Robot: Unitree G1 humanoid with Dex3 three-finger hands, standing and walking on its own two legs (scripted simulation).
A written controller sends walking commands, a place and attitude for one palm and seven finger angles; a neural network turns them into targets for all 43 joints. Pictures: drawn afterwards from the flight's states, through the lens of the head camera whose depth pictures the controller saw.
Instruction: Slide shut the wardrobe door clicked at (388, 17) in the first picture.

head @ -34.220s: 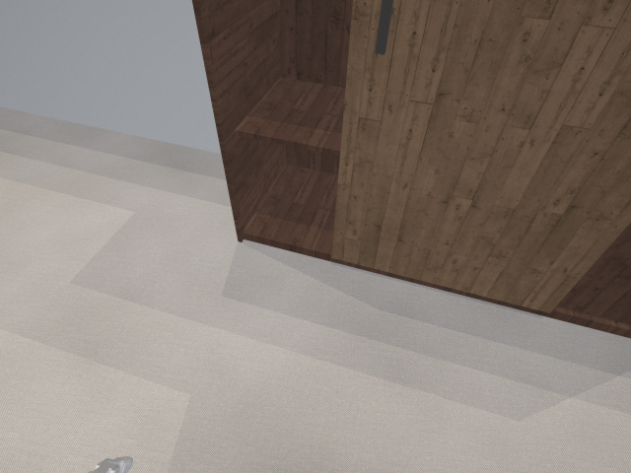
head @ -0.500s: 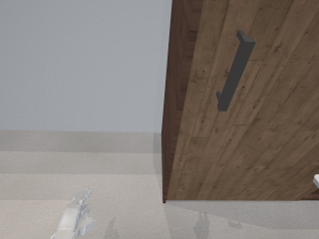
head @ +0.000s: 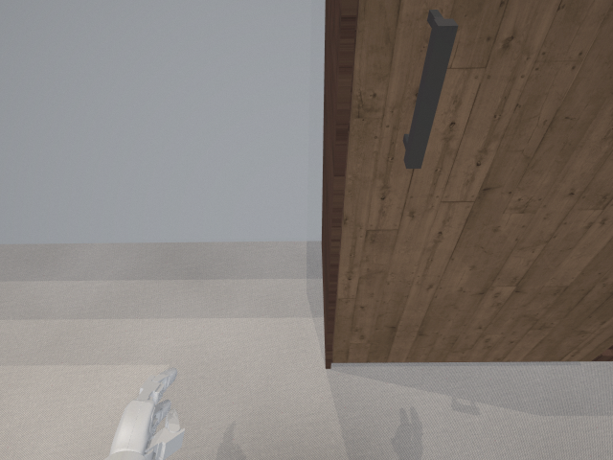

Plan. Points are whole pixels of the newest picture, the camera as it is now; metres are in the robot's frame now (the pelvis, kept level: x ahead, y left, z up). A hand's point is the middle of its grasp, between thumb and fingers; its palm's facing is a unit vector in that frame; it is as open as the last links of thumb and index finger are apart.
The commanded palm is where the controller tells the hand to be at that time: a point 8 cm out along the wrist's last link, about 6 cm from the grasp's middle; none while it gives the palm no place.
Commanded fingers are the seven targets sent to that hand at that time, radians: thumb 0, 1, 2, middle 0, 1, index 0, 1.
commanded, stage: step back with the hand held close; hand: right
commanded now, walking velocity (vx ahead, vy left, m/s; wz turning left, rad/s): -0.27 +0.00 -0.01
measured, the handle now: (422, 95) +0.51 -0.14 +0.23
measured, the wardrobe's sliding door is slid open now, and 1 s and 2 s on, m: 0.00 0.00 0.00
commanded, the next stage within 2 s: stop stepping back and stand still in 0.72 s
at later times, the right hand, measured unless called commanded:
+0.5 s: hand out of the picture +0.12 -0.27 +0.19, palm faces +0.50 +0.75 -0.42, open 7.5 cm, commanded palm +0.05 -0.31 +0.19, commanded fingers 0.00 -0.90 -0.90 0.20 0.30 0.20 0.30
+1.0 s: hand out of the picture +0.04 -0.24 +0.19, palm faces +0.33 +0.83 -0.44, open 7.4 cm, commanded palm -0.03 -0.29 +0.19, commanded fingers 0.00 -0.90 -0.90 0.20 0.30 0.20 0.30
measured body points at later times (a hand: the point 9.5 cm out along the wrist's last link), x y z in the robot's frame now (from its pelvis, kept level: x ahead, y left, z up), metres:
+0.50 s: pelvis -0.07 +0.00 -0.01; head -0.05 -0.03 +0.43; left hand +0.11 +0.23 -0.08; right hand +0.09 -0.31 +0.21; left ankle +0.01 +0.15 -0.68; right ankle +0.05 -0.10 -0.72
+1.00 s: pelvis -0.18 +0.00 +0.01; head -0.17 -0.04 +0.46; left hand -0.01 +0.24 -0.04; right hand +0.01 -0.29 +0.21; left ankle -0.18 +0.13 -0.69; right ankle -0.07 -0.08 -0.72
